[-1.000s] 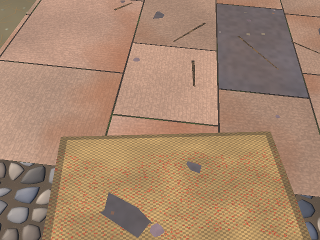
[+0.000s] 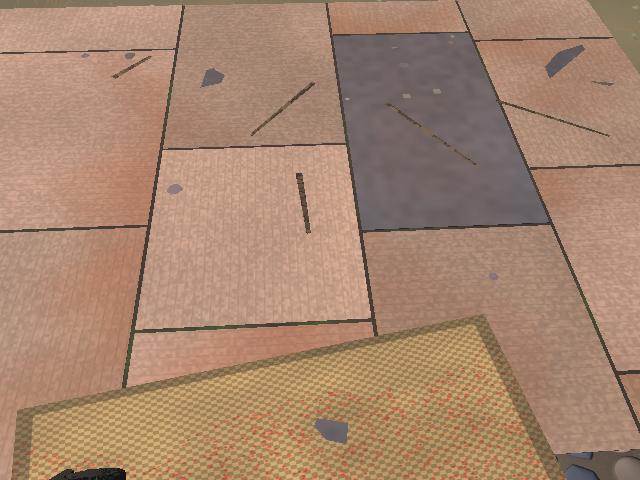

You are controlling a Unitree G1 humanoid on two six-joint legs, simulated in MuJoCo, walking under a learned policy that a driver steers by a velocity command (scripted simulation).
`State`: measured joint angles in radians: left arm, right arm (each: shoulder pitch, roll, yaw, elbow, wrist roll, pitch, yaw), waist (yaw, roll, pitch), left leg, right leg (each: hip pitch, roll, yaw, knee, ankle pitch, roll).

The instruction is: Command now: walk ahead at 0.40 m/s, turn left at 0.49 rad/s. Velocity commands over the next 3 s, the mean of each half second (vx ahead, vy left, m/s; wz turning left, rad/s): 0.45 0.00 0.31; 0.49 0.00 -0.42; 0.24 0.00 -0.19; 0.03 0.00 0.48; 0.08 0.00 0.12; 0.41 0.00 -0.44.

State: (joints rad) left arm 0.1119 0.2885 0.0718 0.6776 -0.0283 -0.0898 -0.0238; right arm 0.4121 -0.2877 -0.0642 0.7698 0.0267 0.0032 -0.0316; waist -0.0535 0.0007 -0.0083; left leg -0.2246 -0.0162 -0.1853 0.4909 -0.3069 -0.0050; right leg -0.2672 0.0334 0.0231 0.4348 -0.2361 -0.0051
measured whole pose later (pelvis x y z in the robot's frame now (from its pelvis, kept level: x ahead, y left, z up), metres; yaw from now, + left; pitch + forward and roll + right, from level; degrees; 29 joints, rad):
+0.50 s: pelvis +0.23 +0.07 -0.02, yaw +8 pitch +2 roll -1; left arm 0.43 0.28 0.05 0.91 -0.04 -0.06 -0.01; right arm 0.05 -0.26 -0.03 0.59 0.00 -0.06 0.03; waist 0.07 0.01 0.06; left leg -0.50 0.01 0.05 0.63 -0.17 0.06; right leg -0.15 -0.05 0.03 0.97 -0.51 0.00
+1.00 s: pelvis +0.50 +0.06 -0.02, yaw -7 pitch +1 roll +2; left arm 0.07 0.27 0.06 0.69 -0.03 -0.02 -0.05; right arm 0.33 -0.29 -0.08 0.84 0.02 -0.04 -0.02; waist -0.04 -0.01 0.06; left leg 0.05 0.09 0.29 0.57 -0.46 -0.03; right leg -0.51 0.00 -0.07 0.62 -0.12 -0.11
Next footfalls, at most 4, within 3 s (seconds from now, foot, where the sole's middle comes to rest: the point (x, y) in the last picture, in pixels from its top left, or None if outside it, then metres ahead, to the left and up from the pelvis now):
0.44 left None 0.34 0.20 -0.78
0.98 right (330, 412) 0.64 -0.04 -0.78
1.44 left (264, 320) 0.89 0.11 -0.78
1.82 right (357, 341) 0.82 -0.11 -0.78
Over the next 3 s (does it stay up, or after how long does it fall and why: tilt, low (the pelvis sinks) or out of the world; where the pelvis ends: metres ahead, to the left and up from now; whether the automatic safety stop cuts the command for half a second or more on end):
stays up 0.98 -0.05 0.01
